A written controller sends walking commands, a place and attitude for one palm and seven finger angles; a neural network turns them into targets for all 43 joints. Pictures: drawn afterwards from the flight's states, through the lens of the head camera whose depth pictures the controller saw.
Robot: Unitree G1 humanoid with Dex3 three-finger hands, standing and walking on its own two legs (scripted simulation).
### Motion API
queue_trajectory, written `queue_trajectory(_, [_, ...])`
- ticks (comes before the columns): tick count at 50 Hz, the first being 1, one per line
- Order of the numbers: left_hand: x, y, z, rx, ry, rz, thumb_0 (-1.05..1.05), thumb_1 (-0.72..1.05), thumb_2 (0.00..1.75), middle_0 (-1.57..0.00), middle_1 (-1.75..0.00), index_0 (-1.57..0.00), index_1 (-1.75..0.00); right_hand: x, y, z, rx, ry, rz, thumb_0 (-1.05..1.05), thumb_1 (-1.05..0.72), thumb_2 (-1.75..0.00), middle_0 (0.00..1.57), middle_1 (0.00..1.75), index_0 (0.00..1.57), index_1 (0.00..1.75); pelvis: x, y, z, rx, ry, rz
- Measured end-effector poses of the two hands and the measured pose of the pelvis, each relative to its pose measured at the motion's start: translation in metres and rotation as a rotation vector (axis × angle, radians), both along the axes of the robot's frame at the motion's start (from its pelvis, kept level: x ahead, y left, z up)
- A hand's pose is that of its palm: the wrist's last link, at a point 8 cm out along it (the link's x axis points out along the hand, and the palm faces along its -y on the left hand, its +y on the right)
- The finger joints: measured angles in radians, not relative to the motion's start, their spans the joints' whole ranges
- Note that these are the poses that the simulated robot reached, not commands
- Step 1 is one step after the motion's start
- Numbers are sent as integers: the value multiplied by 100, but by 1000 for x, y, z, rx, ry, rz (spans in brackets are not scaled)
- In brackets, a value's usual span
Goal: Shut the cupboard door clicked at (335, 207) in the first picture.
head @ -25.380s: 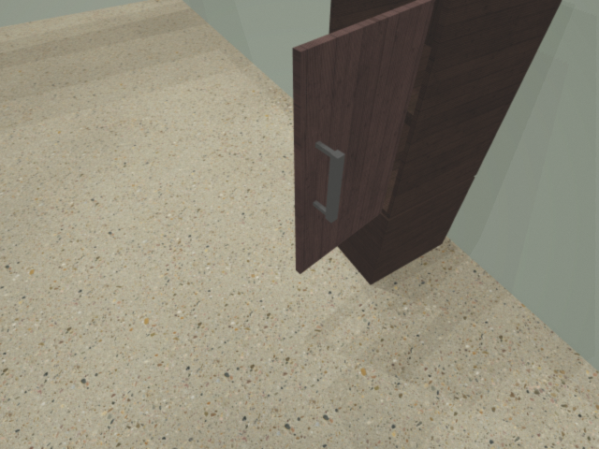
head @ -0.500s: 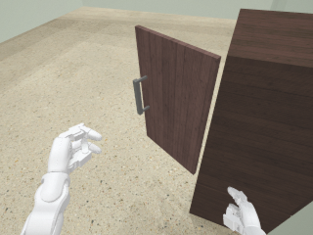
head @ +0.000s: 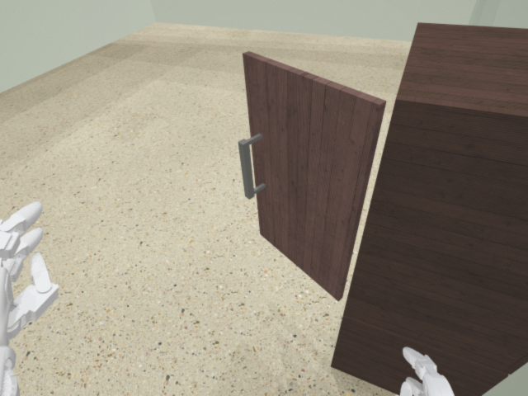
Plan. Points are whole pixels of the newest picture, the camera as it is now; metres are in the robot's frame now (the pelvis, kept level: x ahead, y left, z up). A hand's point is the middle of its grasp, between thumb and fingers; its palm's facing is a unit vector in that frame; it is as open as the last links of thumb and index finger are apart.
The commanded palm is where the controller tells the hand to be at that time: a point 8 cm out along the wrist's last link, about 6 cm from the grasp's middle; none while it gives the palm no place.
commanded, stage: draw the hand back to the body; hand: left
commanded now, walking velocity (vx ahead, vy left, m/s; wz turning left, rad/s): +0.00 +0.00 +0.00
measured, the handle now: (253, 167) +0.66 +0.12 -0.02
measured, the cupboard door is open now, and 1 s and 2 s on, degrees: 65 65 65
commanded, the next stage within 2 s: step back with the hand held close in 0.24 s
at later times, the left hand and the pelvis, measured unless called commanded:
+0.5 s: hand (58, 282) +0.19 +0.27 +0.16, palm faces +0.44 -0.78 -0.44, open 7.4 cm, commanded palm +0.13 +0.30 +0.17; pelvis -0.01 +0.01 +0.00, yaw +0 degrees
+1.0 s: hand (22, 322) +0.14 +0.29 +0.16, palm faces +0.43 -0.77 -0.48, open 7.4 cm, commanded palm +0.08 +0.32 +0.17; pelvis -0.07 +0.02 -0.02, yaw -1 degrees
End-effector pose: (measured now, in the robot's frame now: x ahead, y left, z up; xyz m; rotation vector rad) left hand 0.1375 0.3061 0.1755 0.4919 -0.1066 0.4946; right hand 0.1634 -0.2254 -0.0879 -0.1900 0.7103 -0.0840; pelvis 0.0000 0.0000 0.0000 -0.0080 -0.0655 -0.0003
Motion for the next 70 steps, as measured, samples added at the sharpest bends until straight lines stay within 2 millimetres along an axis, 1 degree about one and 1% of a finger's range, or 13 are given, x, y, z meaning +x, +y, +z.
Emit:
queue_trajectory(4, [1, -2, -9, -40, -1, -4, 2, 89, 90, -24, -34, -24, -34, -1, -1, 3, -13, -15, 2, 2, -91, -90, 20, 30, 20, 30, -4, 1, 0, 1, -4, 1])
queue_trajectory(7, [2, -6, -11, -53, -5, -26, 2, 89, 90, -22, -32, -22, -33, -1, 1, 7, -15, -34, -1, 2, -91, -90, 20, 30, 20, 30, -6, 0, 0, 1, -7, -1])
queue_trajectory(13, [5, -9, -5, -33, -29, -58, 2, 89, 90, -21, -31, -21, -31, 0, 6, 12, -4, -64, -3, 2, -91, -90, 20, 30, 20, 30, -7, 0, 0, -1, -14, -8])
queue_trajectory(20, [6, -5, 0, -14, -29, -54, 2, 89, 90, -21, -30, -21, -31, -4, 9, 9, 11, -45, 0, 2, -90, -90, 20, 30, 20, 30, -7, 1, 1, -3, -6, -10])
queue_trajectory(25, [10, 0, 1, 29, -30, -62, 2, 89, 90, -21, -30, -21, -31, -10, 1, 4, -4, -2, -36, 2, -90, -90, 20, 30, 21, 30, -8, 6, -1, -16, 46, -8])
queue_trajectory(30, [16, 2, -3, 50, -2, -105, 2, 89, 90, -21, -30, -21, -31, -21, -10, 0, -38, 42, -100, 2, -90, -90, 20, 30, 21, 30, -11, 14, -4, -9, 75, -16])
queue_trajectory(34, [15, 5, 0, 83, 10, -138, 2, 89, 90, -21, -30, -21, -31, -30, -13, 1, -55, 54, -139, 2, -91, -90, 20, 30, 20, 30, -17, 19, -6, -1, 82, -25])
queue_trajectory(39, [5, 10, 3, 112, -9, -156, 2, 89, 90, -21, -30, -21, -31, -44, -10, 4, -61, 42, -158, 2, -91, -90, 20, 30, 20, 30, -30, 23, -10, 3, 82, -35])
queue_trajectory(48, [-31, 14, 0, 119, -79, -129, 2, 89, 90, -21, -30, -21, -31, -75, -1, 3, -71, 18, -133, 2, -90, -90, 20, 30, 20, 30, -60, 23, -16, -3, 68, -30])
queue_trajectory(55, [-52, 13, -6, 109, -135, -106, 2, 89, 90, -21, -30, -21, -31, -101, -3, -4, -85, 37, -109, 2, -90, -90, 20, 30, 21, 30, -78, 19, -22, -13, 61, -15])
queue_trajectory(60, [-62, 11, -3, 115, -172, -134, 2, 88, 90, -21, -30, -21, -31, -118, -5, -3, -110, 58, -105, 2, -90, -90, 20, 30, 21, 30, -88, 20, -22, -18, 66, -8])
queue_trajectory(65, [-70, 16, 1, 174, -185, -143, 2, 88, 90, -21, -30, -21, -31, -127, -6, -2, -123, 46, -114, 2, -90, -90, 20, 30, 21, 30, -95, 21, -25, -25, 61, 2])
queue_trajectory(70, [-80, 21, -1, 192, -190, -114, 2, 88, 90, -21, -30, -21, -31, -128, -6, -7, -115, 34, -100, 2, -90, -90, 20, 30, 21, 30, -103, 18, -29, -26, 53, 6])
